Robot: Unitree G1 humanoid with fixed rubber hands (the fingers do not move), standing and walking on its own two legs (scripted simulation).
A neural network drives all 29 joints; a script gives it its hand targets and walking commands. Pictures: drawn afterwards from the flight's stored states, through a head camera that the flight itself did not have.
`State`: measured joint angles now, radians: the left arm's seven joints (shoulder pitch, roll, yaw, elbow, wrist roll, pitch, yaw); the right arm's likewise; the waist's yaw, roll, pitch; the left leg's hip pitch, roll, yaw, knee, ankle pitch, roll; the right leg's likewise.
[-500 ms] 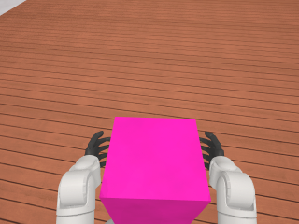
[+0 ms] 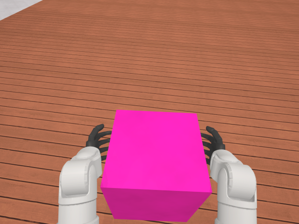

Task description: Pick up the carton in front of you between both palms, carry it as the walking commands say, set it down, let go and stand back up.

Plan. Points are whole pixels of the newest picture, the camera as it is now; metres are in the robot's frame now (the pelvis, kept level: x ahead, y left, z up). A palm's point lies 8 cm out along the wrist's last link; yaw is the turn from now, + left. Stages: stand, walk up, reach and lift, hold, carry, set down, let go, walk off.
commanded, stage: carry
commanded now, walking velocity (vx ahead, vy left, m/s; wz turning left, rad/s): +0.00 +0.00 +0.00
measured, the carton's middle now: (153, 168) +0.27 +0.00 +0.02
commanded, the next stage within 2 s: hold in 1.50 s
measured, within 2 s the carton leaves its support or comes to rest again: neither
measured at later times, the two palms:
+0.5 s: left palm (103, 163) +0.26 +0.13 +0.06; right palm (220, 166) +0.26 -0.17 +0.06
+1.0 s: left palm (105, 170) +0.25 +0.13 +0.04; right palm (221, 173) +0.25 -0.17 +0.04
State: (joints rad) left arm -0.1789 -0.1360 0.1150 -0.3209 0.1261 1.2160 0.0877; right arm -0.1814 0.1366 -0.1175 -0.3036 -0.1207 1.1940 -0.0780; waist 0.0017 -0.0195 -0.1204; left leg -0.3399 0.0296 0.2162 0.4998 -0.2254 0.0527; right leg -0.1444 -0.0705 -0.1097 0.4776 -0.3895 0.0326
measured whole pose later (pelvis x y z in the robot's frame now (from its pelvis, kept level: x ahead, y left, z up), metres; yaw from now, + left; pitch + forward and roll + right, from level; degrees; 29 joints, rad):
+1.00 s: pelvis -0.04 -0.02 +0.00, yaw -1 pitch +2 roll +0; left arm -0.23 -0.15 0.18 0.19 0.25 0.69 0.02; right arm -0.24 0.15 -0.20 0.20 -0.25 0.69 -0.02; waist 0.00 0.00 -0.08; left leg -0.37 0.08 0.19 0.50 -0.16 0.03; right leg -0.19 -0.04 -0.15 0.52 -0.36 -0.01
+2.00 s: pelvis -0.07 +0.00 +0.01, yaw -9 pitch -7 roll +0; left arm -0.25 -0.15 0.20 0.23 0.29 0.72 0.02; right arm -0.28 0.16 -0.24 0.30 -0.28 0.67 0.01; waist 0.01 -0.05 0.04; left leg -0.14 0.00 0.00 0.36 -0.10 0.00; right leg -0.03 0.01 0.07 0.41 -0.26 0.00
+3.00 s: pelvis -0.11 +0.00 -0.14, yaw -12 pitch +38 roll -2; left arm -0.71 -0.05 0.44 0.57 0.25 0.22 -0.02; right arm -0.71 0.15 -0.44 0.59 -0.20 0.19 -0.08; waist 0.04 -0.07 -0.17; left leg -1.56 -0.04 -0.10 1.23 -0.33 -0.04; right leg -1.46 0.12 0.07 1.30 -0.50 0.01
